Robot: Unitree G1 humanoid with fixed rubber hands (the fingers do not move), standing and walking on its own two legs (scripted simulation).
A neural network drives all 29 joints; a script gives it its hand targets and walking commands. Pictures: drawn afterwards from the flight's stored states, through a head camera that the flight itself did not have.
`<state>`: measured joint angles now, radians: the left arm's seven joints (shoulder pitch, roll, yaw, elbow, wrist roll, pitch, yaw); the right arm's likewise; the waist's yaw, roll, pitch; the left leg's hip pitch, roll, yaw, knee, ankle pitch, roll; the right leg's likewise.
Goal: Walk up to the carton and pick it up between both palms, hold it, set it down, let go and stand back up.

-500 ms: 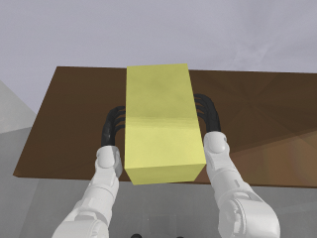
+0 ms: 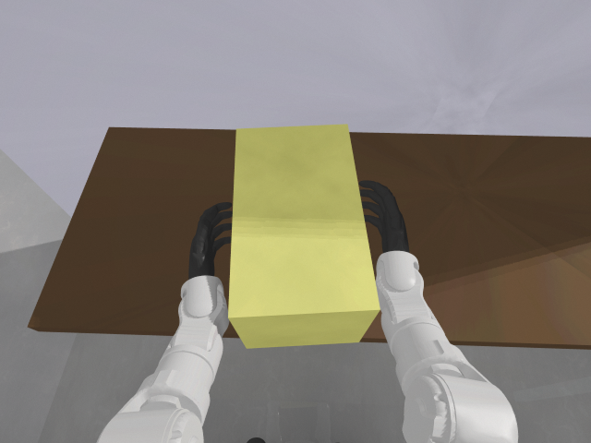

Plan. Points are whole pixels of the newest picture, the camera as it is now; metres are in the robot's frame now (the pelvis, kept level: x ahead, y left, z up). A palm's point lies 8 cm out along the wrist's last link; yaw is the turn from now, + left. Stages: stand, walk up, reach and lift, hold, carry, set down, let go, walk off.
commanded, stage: reach and lift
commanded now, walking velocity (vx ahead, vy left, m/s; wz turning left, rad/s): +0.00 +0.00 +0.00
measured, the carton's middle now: (297, 235) +0.42 -0.01 -0.04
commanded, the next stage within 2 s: none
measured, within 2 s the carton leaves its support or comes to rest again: leaves its support in 0.78 s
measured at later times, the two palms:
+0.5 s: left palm (205, 263) +0.37 +0.12 -0.01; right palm (391, 240) +0.39 -0.14 +0.00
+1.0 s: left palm (202, 257) +0.36 +0.12 +0.02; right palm (400, 239) +0.38 -0.15 +0.03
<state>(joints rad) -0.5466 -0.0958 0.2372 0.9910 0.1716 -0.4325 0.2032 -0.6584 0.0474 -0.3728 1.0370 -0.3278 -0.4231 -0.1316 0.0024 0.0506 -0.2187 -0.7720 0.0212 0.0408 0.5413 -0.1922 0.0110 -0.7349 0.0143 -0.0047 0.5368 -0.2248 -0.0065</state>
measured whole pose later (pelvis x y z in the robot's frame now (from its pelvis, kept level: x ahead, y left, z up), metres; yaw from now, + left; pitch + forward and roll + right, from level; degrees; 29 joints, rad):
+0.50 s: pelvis +0.00 +0.00 +0.00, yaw +0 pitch +24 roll -1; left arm -0.55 -0.10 0.24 0.99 0.17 -0.43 0.21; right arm -0.66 0.05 -0.37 1.04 -0.31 -0.42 -0.13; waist 0.00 0.06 -0.22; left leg -0.77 0.02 0.04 0.54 -0.19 0.01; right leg -0.73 0.01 0.00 0.54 -0.22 -0.01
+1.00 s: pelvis -0.01 +0.00 +0.00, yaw +0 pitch +23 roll -1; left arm -0.55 -0.10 0.22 0.99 0.17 -0.42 0.21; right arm -0.63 0.05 -0.34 1.04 -0.22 -0.43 -0.14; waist 0.00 0.06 -0.28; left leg -0.76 0.03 0.04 0.54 -0.19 0.01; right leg -0.71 0.02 0.00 0.51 -0.20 -0.01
